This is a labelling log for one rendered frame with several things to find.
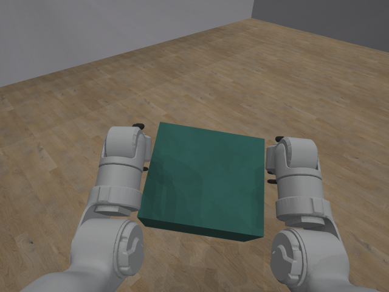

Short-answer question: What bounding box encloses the right robot hand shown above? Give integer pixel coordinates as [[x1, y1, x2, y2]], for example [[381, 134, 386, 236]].
[[267, 136, 284, 184]]

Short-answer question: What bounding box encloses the carton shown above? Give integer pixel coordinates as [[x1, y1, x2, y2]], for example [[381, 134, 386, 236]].
[[137, 122, 265, 242]]

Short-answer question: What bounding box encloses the right robot upper arm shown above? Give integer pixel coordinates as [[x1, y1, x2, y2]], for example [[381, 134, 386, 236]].
[[270, 228, 380, 292]]

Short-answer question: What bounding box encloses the right robot forearm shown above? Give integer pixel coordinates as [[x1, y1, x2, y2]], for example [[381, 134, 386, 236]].
[[266, 137, 349, 262]]

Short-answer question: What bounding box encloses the left robot forearm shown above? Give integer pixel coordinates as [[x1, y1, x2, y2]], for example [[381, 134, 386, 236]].
[[69, 127, 152, 263]]

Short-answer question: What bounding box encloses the left robot upper arm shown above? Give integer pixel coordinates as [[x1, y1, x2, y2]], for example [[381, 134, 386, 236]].
[[20, 218, 144, 292]]

